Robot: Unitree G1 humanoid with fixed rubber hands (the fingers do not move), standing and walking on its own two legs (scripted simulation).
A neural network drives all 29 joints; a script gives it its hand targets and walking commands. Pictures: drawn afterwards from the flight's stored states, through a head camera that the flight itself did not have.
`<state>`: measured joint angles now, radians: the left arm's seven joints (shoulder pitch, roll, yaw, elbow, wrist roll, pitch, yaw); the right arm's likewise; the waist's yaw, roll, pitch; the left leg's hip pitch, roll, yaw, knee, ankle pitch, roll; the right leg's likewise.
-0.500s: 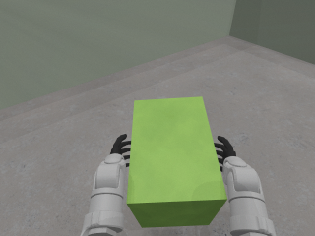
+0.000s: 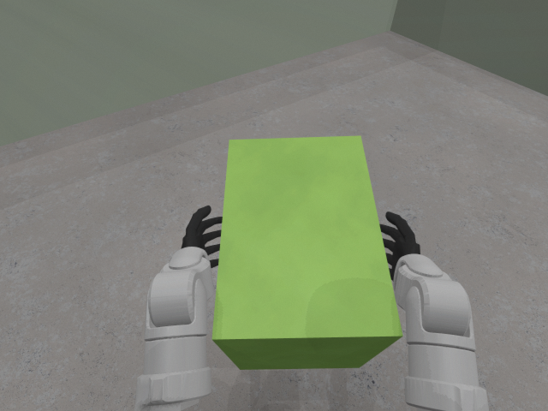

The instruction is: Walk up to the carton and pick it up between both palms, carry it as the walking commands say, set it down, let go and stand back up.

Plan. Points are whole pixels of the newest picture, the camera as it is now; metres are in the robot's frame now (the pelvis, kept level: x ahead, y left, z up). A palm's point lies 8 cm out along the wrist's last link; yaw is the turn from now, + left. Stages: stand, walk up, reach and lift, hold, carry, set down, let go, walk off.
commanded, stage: carry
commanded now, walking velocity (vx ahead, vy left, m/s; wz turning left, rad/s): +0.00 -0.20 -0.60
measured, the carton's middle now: (297, 259) +0.34 +0.02 +0.02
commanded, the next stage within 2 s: none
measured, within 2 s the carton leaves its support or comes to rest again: neither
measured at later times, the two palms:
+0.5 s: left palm (294, 265) +0.30 +0.02 +0.06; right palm (515, 300) +0.26 -0.26 +0.08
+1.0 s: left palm (465, 297) +0.27 -0.21 +0.06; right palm out of the picture +0.16 -0.48 +0.05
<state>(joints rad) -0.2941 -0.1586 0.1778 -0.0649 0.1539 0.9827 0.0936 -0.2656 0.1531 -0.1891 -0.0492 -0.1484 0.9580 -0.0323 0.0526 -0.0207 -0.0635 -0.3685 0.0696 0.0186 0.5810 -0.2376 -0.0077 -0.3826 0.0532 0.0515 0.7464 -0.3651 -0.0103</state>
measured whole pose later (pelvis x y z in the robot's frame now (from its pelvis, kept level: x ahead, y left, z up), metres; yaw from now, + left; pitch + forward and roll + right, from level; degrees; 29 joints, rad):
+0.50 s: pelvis -0.01 -0.09 -0.01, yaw -8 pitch +6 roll -2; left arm -0.28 -0.16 0.11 -0.31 0.12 1.23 0.12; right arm -0.22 0.14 -0.17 -0.36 -0.09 1.24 -0.09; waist 0.05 -0.04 -0.05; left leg -0.42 0.00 0.03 0.68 -0.37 -0.03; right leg -0.47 0.13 0.06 0.68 -0.32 -0.05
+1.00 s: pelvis -0.05 -0.24 -0.02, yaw -22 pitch +5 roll +0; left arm -0.28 -0.16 0.09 -0.27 0.12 1.23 0.13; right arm -0.19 0.14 -0.17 -0.35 -0.09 1.24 -0.09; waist 0.05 0.00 -0.02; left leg -0.48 0.17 0.09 1.10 -0.59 -0.15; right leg -0.50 0.04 0.03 0.72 -0.30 -0.02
